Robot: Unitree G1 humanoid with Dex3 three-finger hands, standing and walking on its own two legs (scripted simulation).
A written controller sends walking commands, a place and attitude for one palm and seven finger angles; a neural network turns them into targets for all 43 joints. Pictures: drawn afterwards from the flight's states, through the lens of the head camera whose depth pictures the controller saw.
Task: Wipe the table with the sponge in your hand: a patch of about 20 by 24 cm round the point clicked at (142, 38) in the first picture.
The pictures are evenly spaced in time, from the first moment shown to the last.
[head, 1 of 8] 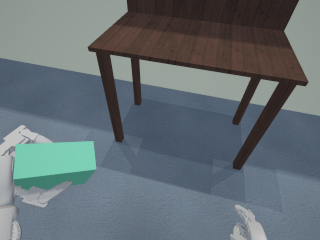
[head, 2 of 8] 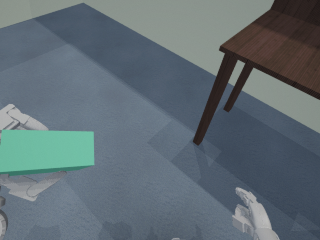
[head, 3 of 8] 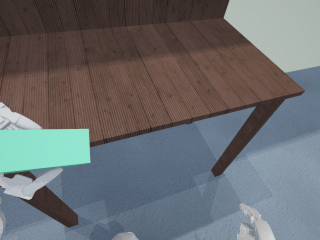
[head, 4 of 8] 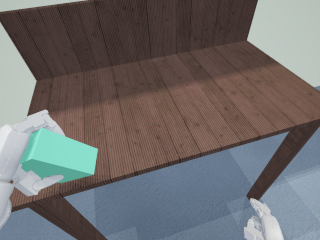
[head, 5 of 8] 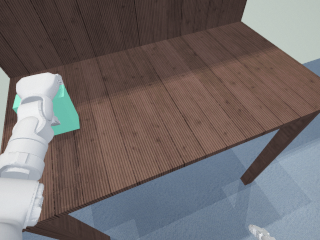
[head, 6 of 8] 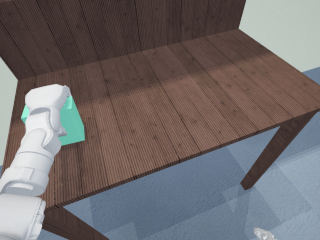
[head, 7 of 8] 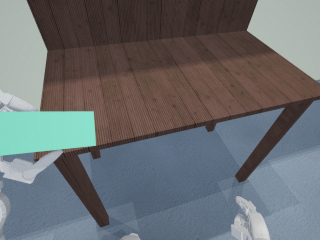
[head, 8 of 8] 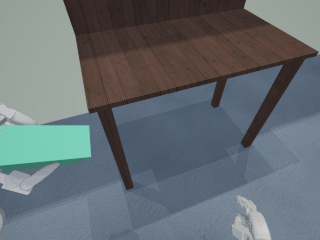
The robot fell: no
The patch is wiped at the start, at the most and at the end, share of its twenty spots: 0.00 0.80 0.80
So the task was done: no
